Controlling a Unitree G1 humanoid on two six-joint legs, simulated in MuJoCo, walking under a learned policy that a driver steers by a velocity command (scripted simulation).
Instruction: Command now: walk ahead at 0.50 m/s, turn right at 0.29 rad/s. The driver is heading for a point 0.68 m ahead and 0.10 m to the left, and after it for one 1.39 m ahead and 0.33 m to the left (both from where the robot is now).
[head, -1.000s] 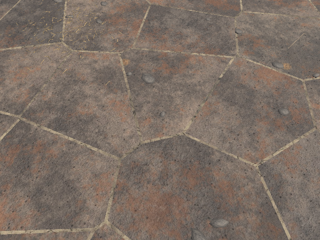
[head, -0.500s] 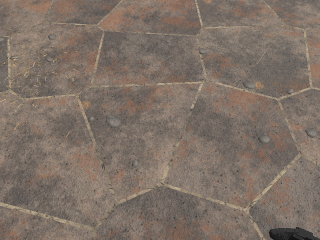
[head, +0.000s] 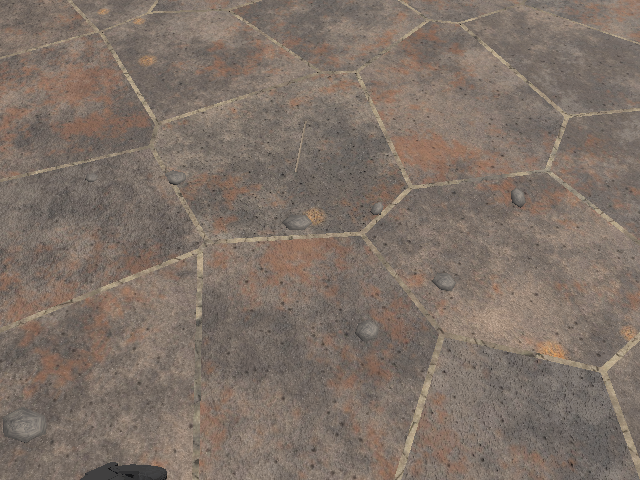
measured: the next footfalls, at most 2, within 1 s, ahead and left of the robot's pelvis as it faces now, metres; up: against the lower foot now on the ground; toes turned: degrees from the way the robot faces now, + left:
right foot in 0.06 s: +0.19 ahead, -0.10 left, +0.00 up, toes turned -3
left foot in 0.60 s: +0.50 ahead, +0.08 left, +0.00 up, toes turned +2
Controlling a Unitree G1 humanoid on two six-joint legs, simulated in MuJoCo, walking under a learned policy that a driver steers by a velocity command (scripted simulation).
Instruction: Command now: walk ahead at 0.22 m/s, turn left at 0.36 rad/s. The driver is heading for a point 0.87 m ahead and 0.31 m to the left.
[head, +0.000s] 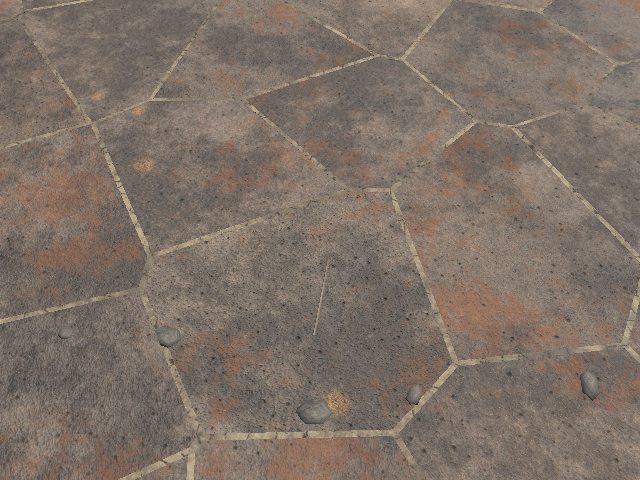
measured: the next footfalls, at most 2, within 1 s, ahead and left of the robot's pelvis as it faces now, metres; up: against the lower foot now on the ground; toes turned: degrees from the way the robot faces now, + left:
right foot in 0.08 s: +0.20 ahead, -0.10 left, +0.00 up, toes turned +3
left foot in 0.52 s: +0.06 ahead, +0.10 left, +0.00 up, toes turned +23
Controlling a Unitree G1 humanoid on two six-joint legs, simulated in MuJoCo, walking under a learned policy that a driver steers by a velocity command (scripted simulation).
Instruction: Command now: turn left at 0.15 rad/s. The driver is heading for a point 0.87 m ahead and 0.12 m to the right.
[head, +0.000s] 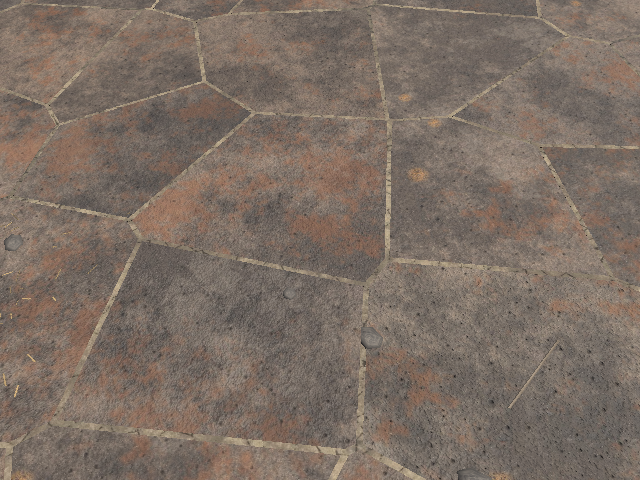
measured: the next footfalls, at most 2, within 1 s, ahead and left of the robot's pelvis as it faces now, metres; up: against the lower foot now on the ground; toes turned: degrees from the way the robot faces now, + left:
right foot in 0.92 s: +0.39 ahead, -0.10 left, +0.00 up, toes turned -4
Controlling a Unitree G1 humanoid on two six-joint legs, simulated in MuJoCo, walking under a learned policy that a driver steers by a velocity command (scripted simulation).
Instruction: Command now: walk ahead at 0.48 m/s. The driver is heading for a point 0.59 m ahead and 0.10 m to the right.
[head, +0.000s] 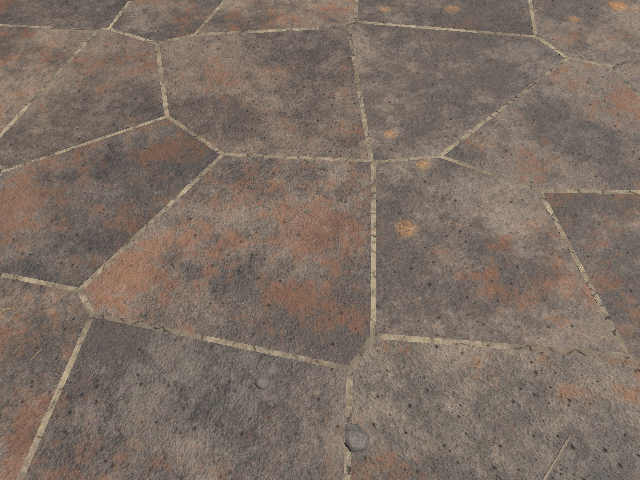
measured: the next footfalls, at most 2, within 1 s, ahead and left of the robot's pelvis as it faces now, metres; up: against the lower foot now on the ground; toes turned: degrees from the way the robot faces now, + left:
left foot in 0.46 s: +0.43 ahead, +0.09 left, +0.00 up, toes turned +3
right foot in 0.94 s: +0.66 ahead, -0.09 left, +0.00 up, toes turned -8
